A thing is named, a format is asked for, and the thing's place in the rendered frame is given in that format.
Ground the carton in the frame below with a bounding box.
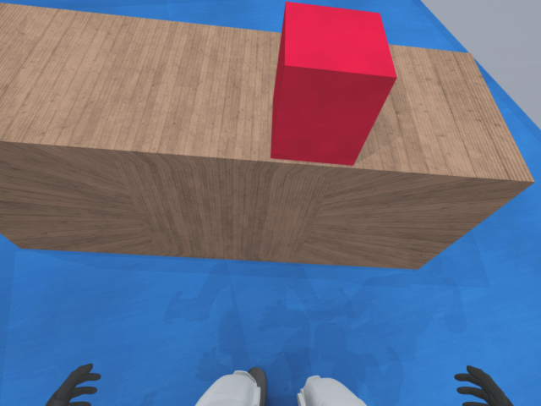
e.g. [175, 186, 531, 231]
[270, 2, 397, 166]

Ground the left robot hand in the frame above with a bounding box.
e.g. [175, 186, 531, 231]
[45, 364, 101, 406]

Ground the pedestal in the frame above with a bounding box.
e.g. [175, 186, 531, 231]
[0, 3, 535, 270]

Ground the right robot hand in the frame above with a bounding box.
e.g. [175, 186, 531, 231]
[454, 365, 514, 406]

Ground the left robot thigh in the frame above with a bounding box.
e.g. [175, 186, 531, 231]
[195, 375, 260, 406]

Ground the robot left shin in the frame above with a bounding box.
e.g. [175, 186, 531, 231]
[233, 370, 256, 383]

